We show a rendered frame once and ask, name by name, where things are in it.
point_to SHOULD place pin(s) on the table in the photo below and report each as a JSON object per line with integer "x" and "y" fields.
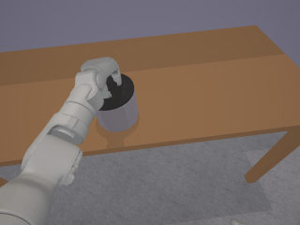
{"x": 190, "y": 87}

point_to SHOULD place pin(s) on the knob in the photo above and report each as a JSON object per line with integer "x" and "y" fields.
{"x": 111, "y": 84}

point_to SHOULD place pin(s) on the robot left forearm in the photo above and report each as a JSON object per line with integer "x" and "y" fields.
{"x": 71, "y": 123}

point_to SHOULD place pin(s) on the lid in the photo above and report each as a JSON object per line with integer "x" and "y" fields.
{"x": 121, "y": 94}

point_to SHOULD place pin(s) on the robot left hand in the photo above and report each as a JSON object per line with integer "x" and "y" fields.
{"x": 110, "y": 67}

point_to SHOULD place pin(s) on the pot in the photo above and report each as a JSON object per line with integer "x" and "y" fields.
{"x": 120, "y": 119}

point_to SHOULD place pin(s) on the left robot upper arm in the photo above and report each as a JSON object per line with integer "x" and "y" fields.
{"x": 28, "y": 198}

